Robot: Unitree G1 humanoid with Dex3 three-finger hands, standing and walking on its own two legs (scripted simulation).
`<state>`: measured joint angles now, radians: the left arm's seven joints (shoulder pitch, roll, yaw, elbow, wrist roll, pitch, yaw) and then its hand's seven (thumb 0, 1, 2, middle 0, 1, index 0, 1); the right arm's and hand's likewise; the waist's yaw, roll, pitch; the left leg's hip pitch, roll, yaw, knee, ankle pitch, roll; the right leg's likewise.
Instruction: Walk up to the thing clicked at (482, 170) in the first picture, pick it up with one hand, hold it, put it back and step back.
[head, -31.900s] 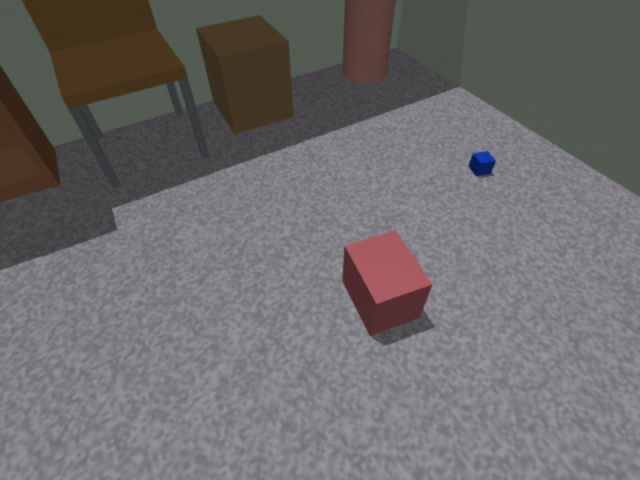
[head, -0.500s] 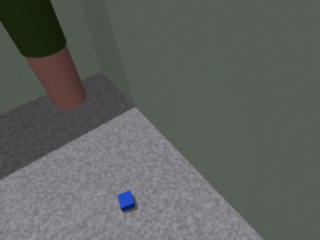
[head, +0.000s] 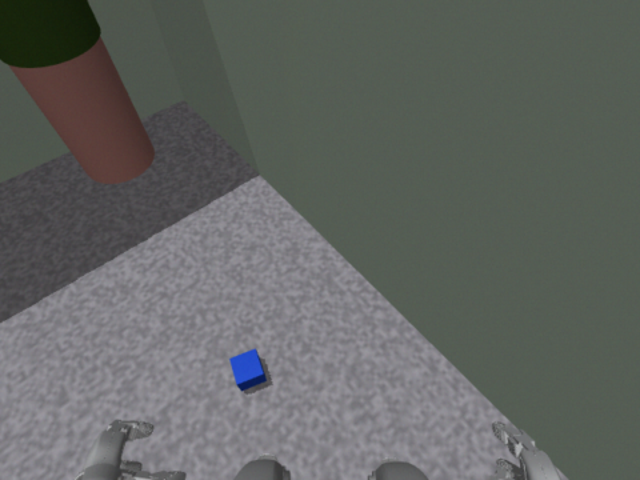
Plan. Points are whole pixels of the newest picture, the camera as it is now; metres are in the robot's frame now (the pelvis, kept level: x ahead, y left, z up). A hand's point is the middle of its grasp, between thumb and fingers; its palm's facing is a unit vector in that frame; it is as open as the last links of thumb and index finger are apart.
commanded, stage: rise first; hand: left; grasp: from above
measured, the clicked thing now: (248, 369) +0.43 +0.22 -0.70
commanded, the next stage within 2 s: none
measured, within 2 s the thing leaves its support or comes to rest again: neither
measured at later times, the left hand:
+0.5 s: hand out of the picture +0.14 +0.26 -0.20, palm faces -0.18 -0.82 -0.54, open 14.1 cm
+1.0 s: hand (186, 428) +0.24 +0.28 -0.39, palm faces -0.36 -0.37 -0.86, open 14.0 cm
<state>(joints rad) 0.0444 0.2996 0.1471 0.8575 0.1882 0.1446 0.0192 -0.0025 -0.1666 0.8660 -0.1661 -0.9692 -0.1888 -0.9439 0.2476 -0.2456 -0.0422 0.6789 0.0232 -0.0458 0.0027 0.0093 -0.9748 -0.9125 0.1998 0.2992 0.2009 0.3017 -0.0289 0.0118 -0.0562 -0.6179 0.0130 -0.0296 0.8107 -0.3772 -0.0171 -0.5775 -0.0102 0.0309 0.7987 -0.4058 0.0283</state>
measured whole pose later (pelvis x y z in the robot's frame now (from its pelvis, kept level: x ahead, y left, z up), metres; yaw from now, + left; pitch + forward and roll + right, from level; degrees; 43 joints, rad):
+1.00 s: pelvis -0.07 -0.01 -0.24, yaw -2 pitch +33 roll -2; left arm -0.31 0.41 0.08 0.81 0.77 0.08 0.30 -0.01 -0.54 0.96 -0.13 -1.04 -0.12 -1.04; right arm 0.05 -0.29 -0.05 0.68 -0.01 -0.15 0.01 0.01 -0.94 -0.91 0.20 0.30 0.20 0.30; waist -0.03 0.02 -0.19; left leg -1.79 0.01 -0.08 1.86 -0.65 -0.04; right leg -1.74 0.03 0.01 1.85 -0.70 0.03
